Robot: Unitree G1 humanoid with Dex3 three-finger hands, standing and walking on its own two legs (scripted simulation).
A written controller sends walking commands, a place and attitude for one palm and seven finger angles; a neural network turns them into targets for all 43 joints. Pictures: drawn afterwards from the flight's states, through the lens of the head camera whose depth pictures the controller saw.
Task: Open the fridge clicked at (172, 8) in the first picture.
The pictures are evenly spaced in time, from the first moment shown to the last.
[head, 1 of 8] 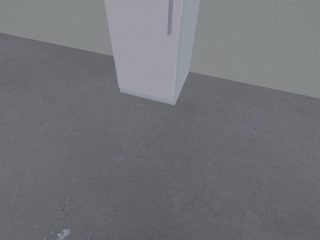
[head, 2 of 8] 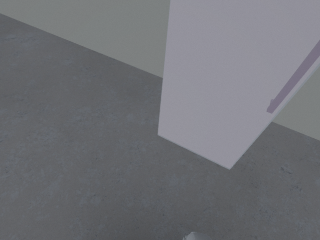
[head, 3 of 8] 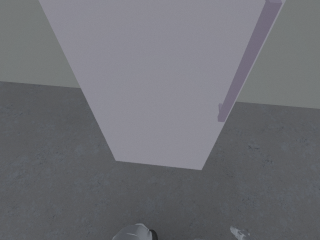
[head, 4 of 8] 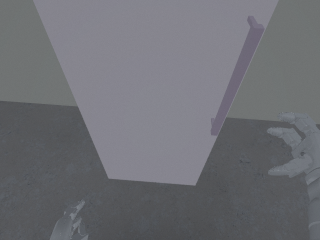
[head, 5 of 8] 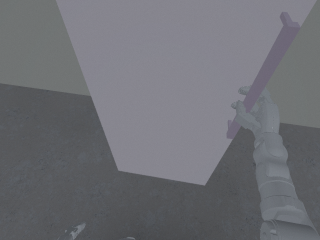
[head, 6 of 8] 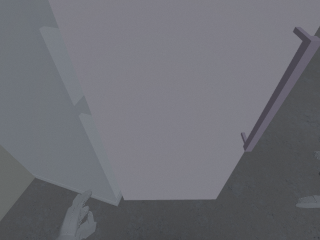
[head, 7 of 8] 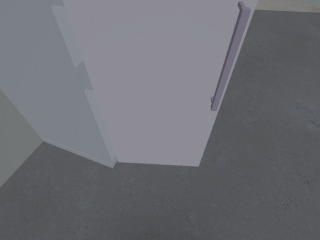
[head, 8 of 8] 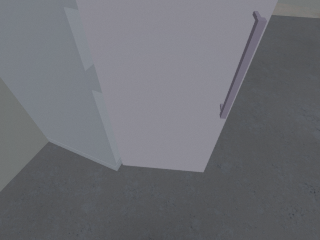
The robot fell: no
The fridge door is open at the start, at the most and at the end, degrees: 0 79 72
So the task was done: yes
